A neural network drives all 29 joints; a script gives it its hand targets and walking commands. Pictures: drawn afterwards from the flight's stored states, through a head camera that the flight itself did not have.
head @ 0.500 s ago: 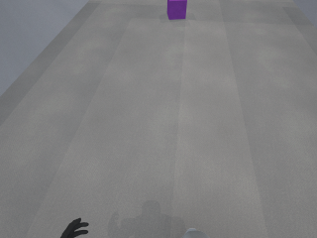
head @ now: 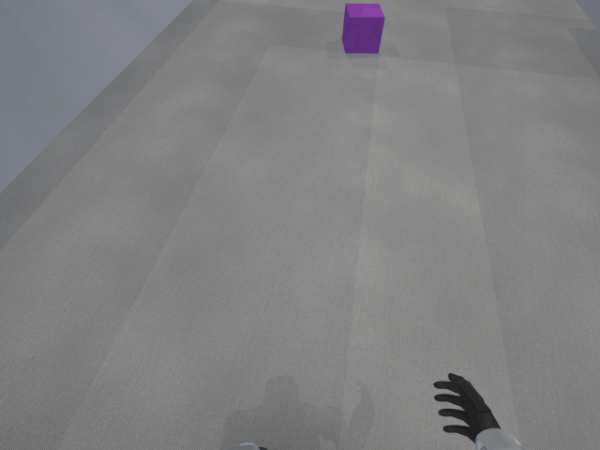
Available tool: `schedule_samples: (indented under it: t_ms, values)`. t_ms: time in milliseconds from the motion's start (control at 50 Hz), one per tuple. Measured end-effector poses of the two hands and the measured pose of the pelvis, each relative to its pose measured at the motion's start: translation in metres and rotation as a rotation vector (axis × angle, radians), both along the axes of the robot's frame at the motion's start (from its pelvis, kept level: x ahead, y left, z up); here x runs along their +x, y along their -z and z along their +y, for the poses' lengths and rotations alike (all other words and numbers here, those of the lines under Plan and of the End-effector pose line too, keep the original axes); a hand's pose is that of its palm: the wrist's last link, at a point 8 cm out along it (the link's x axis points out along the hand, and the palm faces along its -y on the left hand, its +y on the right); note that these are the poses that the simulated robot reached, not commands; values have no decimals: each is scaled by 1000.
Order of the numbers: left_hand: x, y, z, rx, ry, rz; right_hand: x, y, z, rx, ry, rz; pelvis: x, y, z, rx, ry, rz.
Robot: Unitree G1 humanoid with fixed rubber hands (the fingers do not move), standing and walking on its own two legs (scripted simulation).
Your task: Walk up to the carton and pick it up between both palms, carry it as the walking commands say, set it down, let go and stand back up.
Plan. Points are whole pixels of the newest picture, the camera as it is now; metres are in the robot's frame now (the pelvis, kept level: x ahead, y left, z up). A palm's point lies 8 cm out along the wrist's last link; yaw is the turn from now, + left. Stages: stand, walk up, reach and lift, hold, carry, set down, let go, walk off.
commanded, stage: walk up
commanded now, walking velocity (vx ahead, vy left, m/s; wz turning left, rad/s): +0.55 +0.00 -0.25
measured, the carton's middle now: (362, 28) +2.88 -0.23 -0.65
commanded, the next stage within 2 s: none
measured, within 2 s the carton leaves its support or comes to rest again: neither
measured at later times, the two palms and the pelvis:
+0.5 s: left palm (224, 262) +0.45 +0.20 -0.11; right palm out of the picture +0.09 -0.21 -0.12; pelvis +0.24 +0.01 -0.01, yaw -4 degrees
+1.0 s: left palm (222, 300) +0.38 +0.18 -0.12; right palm (451, 194) +0.67 -0.27 -0.10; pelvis +0.50 -0.04 +0.00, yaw -8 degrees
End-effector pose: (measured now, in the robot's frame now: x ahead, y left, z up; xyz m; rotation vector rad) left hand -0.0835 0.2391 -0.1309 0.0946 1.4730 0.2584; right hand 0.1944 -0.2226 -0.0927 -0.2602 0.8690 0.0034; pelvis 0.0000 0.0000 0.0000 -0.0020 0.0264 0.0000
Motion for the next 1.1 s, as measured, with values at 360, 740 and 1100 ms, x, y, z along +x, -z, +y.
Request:
schedule_samples:
  t_ms: [360, 740, 1100]
  values:
    - [403, -14, 21, -62, 328, -422, -136, 14, 15, -39, 412, 575, 168, -8, 33, -24, 63, -49]
    - [481, 3, -35, 10, 215, -159, 200, 34, -77, -7, 291, 274, 364, 0, -46, -5, 109, -43]
    - [524, 6, -41, -53, 66, 200, 538, 24, -28, 52, 160, 0, 564, 15, -20, 2, 164, -18]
